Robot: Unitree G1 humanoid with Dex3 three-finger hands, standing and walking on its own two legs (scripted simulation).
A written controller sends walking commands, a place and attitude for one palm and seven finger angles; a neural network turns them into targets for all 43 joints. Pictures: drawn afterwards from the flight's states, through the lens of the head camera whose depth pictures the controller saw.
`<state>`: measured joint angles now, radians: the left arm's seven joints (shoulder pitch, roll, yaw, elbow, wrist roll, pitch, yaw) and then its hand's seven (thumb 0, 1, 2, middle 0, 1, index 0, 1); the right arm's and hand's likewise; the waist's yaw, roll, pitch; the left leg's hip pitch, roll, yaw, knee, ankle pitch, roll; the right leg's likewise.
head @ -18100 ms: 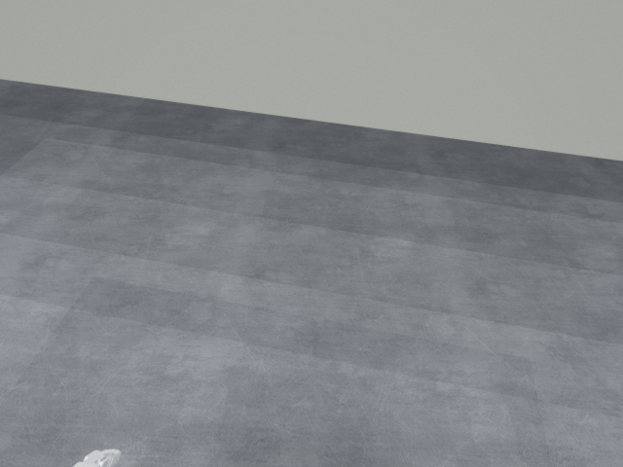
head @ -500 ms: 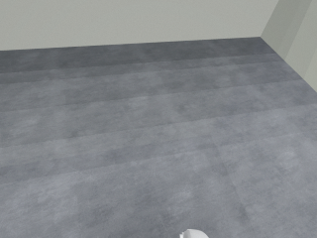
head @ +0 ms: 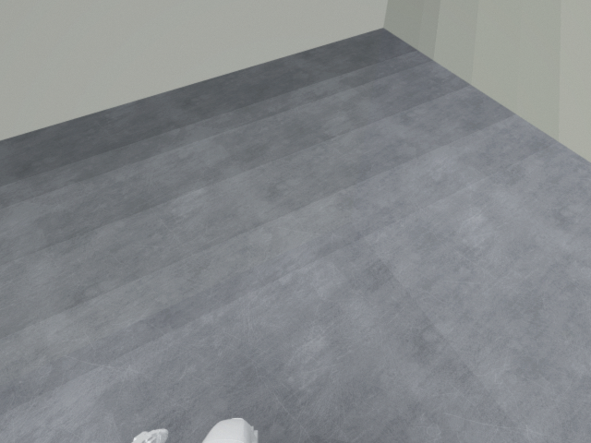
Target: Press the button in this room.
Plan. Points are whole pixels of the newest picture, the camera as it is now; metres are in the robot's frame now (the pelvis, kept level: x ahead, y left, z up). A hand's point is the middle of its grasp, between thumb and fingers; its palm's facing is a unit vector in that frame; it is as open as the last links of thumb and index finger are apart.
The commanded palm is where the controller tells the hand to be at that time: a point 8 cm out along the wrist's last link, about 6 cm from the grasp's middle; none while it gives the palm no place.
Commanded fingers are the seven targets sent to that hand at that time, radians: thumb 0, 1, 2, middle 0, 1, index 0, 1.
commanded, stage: turn or walk to find it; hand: left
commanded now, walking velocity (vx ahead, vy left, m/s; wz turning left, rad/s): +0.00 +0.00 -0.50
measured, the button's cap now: out of the picture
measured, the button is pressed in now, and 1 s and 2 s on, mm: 0 0 0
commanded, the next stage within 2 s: none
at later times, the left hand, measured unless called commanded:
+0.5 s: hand out of the picture +0.12 +0.23 -0.17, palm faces -0.21 -0.95 -0.22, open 7.4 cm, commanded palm none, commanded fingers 0.00 0.90 0.90 -0.20 -0.30 -0.20 -0.30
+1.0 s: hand out of the picture +0.12 +0.13 -0.15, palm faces -0.43 -0.87 -0.24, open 7.4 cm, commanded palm none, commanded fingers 0.00 0.90 0.90 -0.20 -0.30 -0.20 -0.30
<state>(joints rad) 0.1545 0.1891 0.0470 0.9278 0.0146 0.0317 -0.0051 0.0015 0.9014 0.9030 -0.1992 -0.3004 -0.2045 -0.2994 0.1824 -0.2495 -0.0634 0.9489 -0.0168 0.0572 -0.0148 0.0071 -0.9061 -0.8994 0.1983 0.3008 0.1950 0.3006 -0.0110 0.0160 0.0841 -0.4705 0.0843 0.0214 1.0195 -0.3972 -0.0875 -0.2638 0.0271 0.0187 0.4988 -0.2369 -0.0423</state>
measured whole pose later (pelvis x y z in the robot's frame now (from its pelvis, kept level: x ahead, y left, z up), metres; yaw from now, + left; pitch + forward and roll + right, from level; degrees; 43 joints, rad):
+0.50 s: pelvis -0.01 +0.04 +0.00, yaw -16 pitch -1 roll -1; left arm 0.17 0.25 0.09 0.95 0.02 0.08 -0.02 0.00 0.91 0.90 -0.19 -0.30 -0.20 -0.30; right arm 0.23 -0.17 -0.04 0.95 -0.02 0.00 -0.01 0.00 -0.90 -0.90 0.20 0.30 0.20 0.30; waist 0.00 -0.02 0.08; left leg -0.19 0.11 0.23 0.51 -0.29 0.01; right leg -0.43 -0.06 -0.03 0.98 -0.44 0.08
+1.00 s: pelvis -0.04 -0.01 +0.00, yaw -29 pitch +0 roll +2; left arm 0.20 0.18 0.05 0.95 0.01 0.02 -0.01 0.00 0.90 0.90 -0.20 -0.30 -0.20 -0.30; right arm 0.21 -0.25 -0.07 0.96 -0.03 0.06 0.00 0.01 -0.91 -0.90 0.20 0.30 0.20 0.30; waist 0.00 0.03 0.05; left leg -0.45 0.09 0.02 0.99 -0.36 -0.09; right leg -0.24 0.06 0.03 0.44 -0.19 -0.08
